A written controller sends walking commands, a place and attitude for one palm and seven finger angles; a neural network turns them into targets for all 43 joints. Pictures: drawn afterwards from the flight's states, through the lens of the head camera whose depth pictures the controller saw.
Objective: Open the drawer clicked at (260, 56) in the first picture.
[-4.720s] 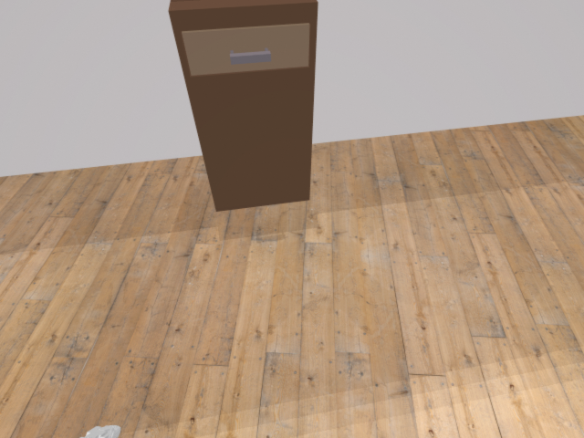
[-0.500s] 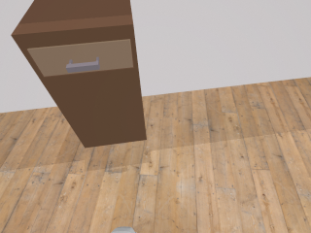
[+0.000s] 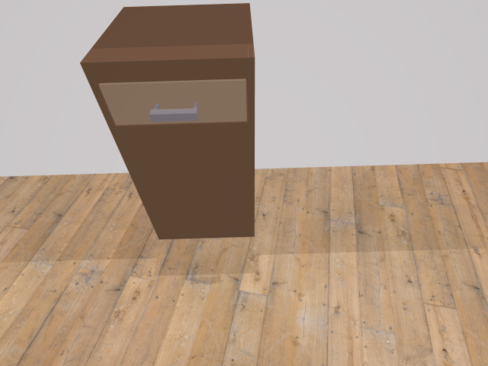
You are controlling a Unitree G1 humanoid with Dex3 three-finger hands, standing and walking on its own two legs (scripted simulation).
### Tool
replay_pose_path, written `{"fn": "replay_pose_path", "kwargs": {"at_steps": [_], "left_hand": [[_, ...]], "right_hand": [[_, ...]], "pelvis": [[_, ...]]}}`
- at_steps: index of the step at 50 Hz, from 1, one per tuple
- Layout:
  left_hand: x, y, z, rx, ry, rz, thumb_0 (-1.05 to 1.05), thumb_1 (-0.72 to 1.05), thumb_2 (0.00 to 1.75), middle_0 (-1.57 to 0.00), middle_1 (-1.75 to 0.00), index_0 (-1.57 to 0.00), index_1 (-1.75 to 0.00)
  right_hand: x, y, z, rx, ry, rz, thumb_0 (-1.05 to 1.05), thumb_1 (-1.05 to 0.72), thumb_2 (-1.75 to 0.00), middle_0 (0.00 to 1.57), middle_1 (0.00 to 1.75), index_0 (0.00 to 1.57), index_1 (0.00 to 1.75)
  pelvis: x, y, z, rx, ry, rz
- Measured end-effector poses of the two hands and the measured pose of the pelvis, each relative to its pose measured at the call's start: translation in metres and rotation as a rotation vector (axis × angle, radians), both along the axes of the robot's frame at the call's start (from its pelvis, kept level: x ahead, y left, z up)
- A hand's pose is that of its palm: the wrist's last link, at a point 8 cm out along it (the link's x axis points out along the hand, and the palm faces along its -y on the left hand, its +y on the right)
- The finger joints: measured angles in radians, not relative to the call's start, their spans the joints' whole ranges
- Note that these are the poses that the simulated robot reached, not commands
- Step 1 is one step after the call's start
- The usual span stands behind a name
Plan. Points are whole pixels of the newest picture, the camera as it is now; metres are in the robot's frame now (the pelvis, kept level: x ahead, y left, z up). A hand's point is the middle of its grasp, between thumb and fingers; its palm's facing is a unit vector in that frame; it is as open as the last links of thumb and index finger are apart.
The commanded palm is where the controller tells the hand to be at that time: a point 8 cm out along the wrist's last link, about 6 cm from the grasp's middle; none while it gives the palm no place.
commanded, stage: take the last steps up to it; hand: left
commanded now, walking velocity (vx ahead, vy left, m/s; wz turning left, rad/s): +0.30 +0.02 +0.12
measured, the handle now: (175, 110) +0.77 +0.25 -0.01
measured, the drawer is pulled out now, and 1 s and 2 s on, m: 0.00 0.00 0.00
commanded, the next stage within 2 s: come to a stop and stand still in 0.70 s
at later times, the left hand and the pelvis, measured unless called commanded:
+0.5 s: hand out of the picture +0.02 +0.21 -0.18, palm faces +0.13 -0.98 -0.12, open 7.4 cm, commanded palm none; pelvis +0.12 +0.07 +0.00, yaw +2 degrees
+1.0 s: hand (168, 269) +0.35 +0.21 -0.15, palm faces +0.03 -0.98 -0.20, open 7.3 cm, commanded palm none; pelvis +0.26 +0.04 +0.00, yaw +3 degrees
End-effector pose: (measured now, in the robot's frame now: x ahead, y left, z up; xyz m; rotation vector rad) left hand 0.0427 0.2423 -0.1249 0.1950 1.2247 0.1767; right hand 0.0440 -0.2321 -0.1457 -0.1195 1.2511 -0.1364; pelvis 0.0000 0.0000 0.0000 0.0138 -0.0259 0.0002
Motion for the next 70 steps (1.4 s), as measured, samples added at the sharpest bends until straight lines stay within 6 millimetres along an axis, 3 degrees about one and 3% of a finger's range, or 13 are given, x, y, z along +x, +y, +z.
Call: {"fn": "replay_pose_path", "kwargs": {"at_steps": [5, 11, 17, 22, 26, 30, 34, 41, 46, 51, 60, 63, 70], "left_hand": [[-0.018, -0.021, 0.005, -0.029, 0.010, 0.065, 0.00, 0.91, 0.90, -0.20, -0.30, -0.20, -0.30], [-0.054, -0.036, 0.003, -0.085, 0.170, 0.123, 0.00, 0.91, 0.90, -0.20, -0.30, -0.20, -0.30], [-0.076, -0.030, -0.006, -0.144, 0.312, 0.199, 0.01, 0.91, 0.90, -0.20, -0.30, -0.20, -0.30], [-0.068, -0.002, -0.025, -0.173, 0.411, 0.219, 0.01, 0.91, 0.90, -0.20, -0.30, -0.20, -0.30], [-0.015, 0.029, -0.024, -0.142, 0.366, 0.162, 0.01, 0.91, 0.90, -0.20, -0.30, -0.20, -0.30], [0.065, 0.055, -0.015, -0.099, 0.213, 0.115, 0.01, 0.91, 0.90, -0.20, -0.30, -0.20, -0.30], [0.142, 0.067, -0.005, -0.066, 0.067, 0.077, 0.01, 0.91, 0.90, -0.19, -0.30, -0.20, -0.30], [0.249, 0.052, 0.007, -0.037, -0.056, -0.009, 0.00, 0.91, 0.90, -0.19, -0.30, -0.19, -0.30], [0.292, 0.027, 0.001, -0.028, -0.083, -0.039, 0.00, 0.91, 0.90, -0.19, -0.30, -0.20, -0.30], [0.297, 0.014, 0.000, -0.045, -0.060, 0.012, -0.01, 0.92, 0.90, -0.20, -0.30, -0.20, -0.30], [0.269, 0.054, -0.013, -0.035, 0.002, 0.065, -0.01, 0.92, 0.90, -0.20, -0.30, -0.20, -0.30], [0.252, 0.071, -0.021, -0.041, 0.037, 0.083, 0.00, 0.92, 0.90, -0.20, -0.30, -0.20, -0.30], [0.211, 0.090, -0.011, -0.030, 0.122, 0.099, 0.00, 0.91, 0.90, -0.20, -0.30, -0.20, -0.30]], "right_hand": [[-0.011, -0.006, 0.000, 0.018, 0.099, 0.015, 0.01, -0.91, -0.89, 0.20, 0.30, 0.20, 0.29], [0.009, -0.001, 0.012, 0.011, 0.119, 0.010, 0.01, -0.91, -0.90, 0.20, 0.30, 0.20, 0.29], [0.063, 0.028, 0.015, -0.004, 0.110, 0.068, 0.01, -0.91, -0.90, 0.20, 0.30, 0.19, 0.29], [0.123, 0.057, 0.009, -0.052, 0.007, 0.094, 0.01, -0.92, -0.90, 0.20, 0.30, 0.20, 0.29], [0.139, 0.071, 0.017, -0.063, -0.032, 0.042, 0.01, -0.94, -0.89, 0.20, 0.30, 0.20, 0.29], [0.140, 0.081, 0.023, -0.053, 0.001, 0.021, 0.00, -0.94, -0.89, 0.20, 0.30, 0.20, 0.29], [0.135, 0.091, 0.020, -0.016, 0.067, 0.002, 0.01, -0.93, -0.89, 0.20, 0.30, 0.20, 0.29], [0.131, 0.095, 0.004, 0.056, 0.182, -0.065, 0.01, -0.91, -0.89, 0.20, 0.30, 0.20, 0.29], [0.143, 0.084, -0.012, 0.077, 0.256, -0.089, 0.01, -0.91, -0.89, 0.20, 0.30, 0.20, 0.29], [0.177, 0.070, -0.006, 0.041, 0.260, -0.066, 0.01, -0.91, -0.89, 0.20, 0.30, 0.20, 0.29], [0.248, 0.063, 0.007, -0.054, 0.084, 0.010, 0.01, -0.91, -0.90, 0.20, 0.30, 0.20, 0.29], [0.258, 0.071, 0.014, -0.078, 0.027, 0.031, 0.01, -0.91, -0.90, 0.20, 0.30, 0.19, 0.29], [0.266, 0.092, 0.025, -0.065, -0.008, 0.066, 0.01, -0.91, -0.89, 0.20, 0.30, 0.20, 0.29]], "pelvis": [[0.016, -0.003, 0.008, -0.007, -0.009, 0.029], [0.041, 0.003, 0.016, -0.005, -0.002, 0.052], [0.074, 0.026, 0.011, -0.022, 0.010, 0.072], [0.106, 0.057, -0.007, -0.030, 0.009, 0.064], [0.126, 0.069, 0.000, -0.019, 0.003, 0.036], [0.147, 0.075, 0.011, -0.013, 0.007, 0.034], [0.170, 0.077, 0.014, -0.003, 0.009, 0.035], [0.214, 0.064, 0.010, 0.015, 0.007, 0.025], [0.246, 0.048, -0.001, 0.000, 0.005, 0.028], [0.256, 0.045, 0.004, -0.006, 0.014, 0.052], [0.246, 0.065, 0.001, -0.022, 0.011, 0.054], [0.242, 0.076, -0.001, -0.016, 0.002, 0.043], [0.238, 0.087, 0.011, -0.016, 0.013, 0.031]]}}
